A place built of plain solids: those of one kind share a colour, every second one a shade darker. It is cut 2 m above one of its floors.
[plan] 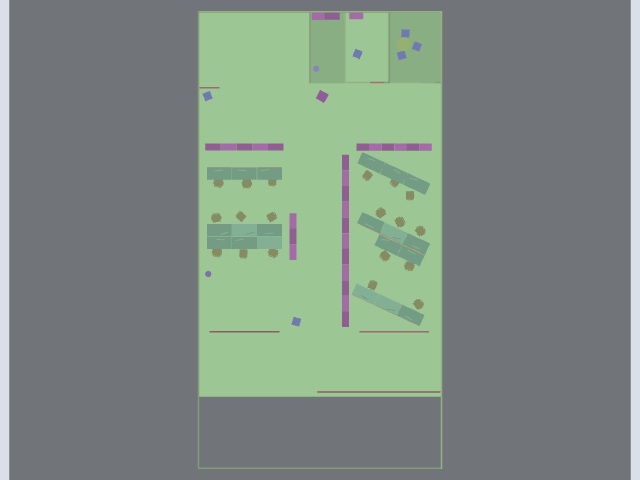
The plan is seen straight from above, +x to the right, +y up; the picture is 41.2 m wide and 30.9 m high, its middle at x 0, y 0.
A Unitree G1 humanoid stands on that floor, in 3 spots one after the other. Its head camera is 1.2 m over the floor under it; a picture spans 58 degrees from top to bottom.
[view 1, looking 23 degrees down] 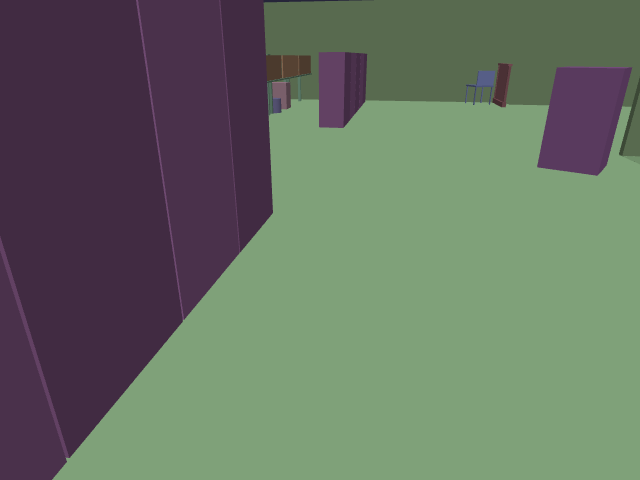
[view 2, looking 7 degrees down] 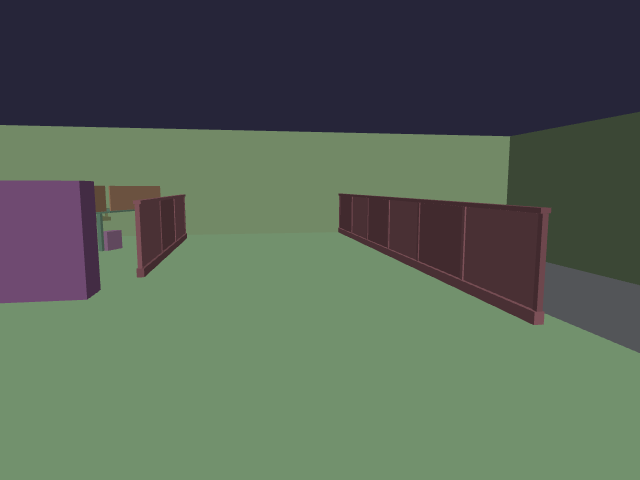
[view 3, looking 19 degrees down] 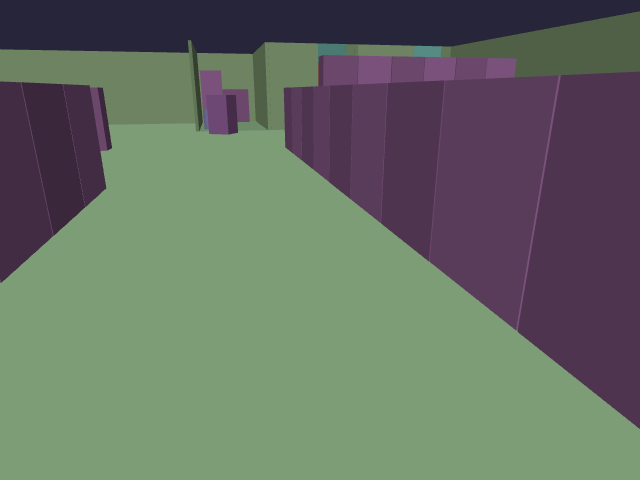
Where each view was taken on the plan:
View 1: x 5.62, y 7.19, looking -170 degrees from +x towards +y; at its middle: floor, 3.07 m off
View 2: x -3.46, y -7.27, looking -10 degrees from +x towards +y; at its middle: floor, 9.85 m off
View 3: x -0.05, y -4.30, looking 77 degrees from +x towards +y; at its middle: floor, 3.69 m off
